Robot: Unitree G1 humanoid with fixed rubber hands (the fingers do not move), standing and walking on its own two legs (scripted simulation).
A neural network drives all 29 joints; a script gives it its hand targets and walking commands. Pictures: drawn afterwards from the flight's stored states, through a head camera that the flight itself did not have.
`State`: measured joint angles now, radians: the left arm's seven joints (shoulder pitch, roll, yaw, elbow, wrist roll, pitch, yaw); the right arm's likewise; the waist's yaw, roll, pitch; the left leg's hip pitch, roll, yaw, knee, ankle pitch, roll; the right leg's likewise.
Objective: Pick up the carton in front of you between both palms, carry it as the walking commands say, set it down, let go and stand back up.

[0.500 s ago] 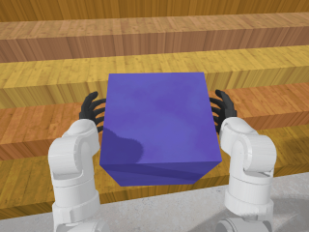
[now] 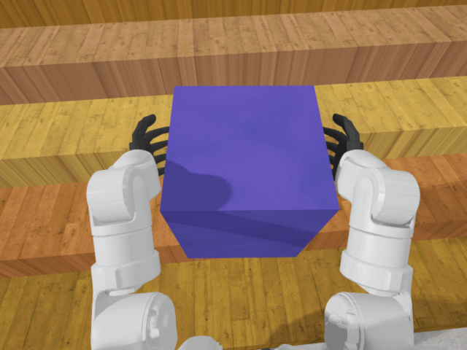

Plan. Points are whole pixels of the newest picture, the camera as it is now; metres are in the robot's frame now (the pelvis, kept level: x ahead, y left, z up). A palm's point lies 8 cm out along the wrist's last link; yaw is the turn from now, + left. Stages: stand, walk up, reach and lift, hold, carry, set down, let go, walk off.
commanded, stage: carry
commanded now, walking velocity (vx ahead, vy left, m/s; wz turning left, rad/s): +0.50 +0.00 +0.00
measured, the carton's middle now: (243, 182) +0.37 +0.02 +0.07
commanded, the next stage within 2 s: none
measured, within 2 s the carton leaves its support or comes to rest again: neither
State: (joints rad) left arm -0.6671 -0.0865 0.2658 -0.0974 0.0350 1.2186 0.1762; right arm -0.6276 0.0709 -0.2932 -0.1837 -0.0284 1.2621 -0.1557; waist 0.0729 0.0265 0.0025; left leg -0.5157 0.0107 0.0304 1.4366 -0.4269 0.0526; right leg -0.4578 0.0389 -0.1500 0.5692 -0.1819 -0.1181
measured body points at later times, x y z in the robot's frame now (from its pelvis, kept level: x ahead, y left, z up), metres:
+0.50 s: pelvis +0.27 +0.09 +0.14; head +0.34 +0.08 +0.59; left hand +0.66 +0.19 +0.25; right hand +0.61 -0.11 +0.25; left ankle +0.32 +0.15 -0.56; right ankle +0.19 -0.03 -0.37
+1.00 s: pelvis +0.56 +0.07 +0.29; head +0.60 +0.09 +0.74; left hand +0.89 +0.32 +0.42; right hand +0.97 +0.03 +0.43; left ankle +0.46 +0.15 -0.21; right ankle +0.65 -0.02 -0.40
